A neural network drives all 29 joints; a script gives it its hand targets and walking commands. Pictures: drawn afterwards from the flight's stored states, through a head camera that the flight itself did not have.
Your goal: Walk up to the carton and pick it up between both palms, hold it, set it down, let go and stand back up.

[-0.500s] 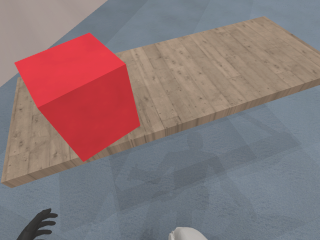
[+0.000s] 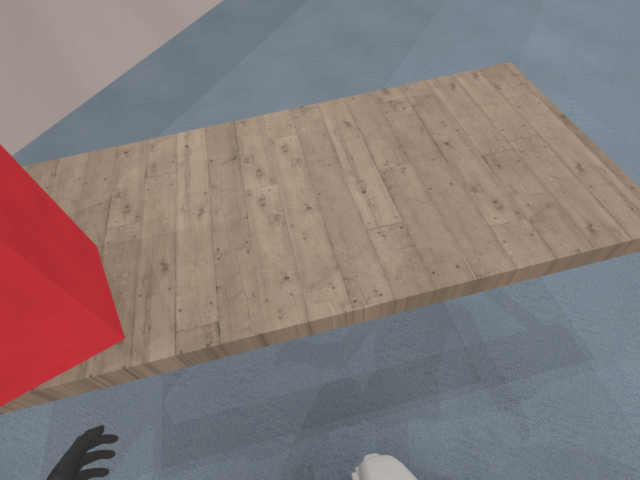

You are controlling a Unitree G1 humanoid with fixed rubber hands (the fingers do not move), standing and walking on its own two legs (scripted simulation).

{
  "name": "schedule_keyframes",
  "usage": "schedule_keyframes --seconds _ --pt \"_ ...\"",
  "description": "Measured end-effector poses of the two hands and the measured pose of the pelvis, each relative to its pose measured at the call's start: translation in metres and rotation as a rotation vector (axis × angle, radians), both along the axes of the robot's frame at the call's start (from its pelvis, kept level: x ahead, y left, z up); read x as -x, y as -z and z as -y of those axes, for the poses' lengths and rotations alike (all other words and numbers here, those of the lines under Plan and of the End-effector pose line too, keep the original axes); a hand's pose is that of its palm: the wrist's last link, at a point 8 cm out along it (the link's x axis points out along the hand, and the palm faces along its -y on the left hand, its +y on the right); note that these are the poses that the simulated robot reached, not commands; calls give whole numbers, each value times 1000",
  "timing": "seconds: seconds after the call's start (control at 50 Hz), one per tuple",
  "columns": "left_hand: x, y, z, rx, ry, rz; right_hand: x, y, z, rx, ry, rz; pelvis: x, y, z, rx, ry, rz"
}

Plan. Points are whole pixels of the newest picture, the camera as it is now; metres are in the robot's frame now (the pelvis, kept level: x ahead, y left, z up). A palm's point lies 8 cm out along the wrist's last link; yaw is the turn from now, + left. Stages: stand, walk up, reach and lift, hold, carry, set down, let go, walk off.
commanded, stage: walk up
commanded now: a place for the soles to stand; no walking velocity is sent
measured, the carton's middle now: out of the picture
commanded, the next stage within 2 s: none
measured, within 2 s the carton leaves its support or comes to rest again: neither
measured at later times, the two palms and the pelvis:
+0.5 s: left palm (230, 432) +0.21 +0.11 -0.04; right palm out of the picture +0.16 -0.55 -0.17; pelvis +0.10 -0.22 -0.01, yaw +9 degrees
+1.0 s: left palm out of the picture +0.15 +0.08 -0.05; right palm out of the picture +0.34 -0.55 -0.12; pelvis +0.20 -0.24 +0.01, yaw +9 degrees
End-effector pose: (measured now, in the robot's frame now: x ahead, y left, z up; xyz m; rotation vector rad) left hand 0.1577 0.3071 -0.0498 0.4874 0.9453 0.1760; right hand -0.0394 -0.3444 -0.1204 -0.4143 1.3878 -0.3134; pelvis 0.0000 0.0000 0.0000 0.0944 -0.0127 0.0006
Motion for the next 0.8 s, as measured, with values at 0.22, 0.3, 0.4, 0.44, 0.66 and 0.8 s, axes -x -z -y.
schedule_keyframes --seconds 0.22,0.3,0.4,0.44,0.66,0.8 --pt "-25 -40 101 -70 -140 -15 -103 5 76 -154 -58 14 -58 -32 102 20 -84 41" --pt "-69 -43 119 -143 -86 13 -84 -3 137 -80 -24 -61 -70 -21 140 52 -134 20" --pt "-79 -28 155 -187 -117 24 -134 31 182 -101 -78 -29 -85 4 187 4 -126 7" --pt "-70 -17 172 -190 -153 4 -161 46 197 -114 -118 -6 -90 13 206 24 -133 37" --pt "0 -37 234 -135 -364 -168 -264 14 226 -168 -238 28 -136 -28 252 24 -154 20" --pt "33 -26 247 -116 -443 -270 -314 -2 239 -130 -296 27 -163 -26 263 37 -159 6"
